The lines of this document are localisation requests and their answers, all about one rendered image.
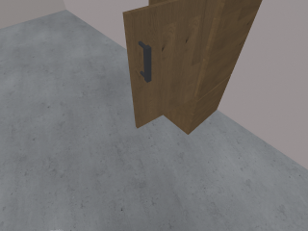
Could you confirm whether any cupboard door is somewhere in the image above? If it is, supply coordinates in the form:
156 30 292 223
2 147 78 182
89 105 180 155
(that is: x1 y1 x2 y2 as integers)
122 0 218 128

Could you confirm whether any handle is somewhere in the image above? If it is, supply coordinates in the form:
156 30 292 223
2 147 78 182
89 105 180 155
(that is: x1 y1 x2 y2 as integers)
138 41 152 83

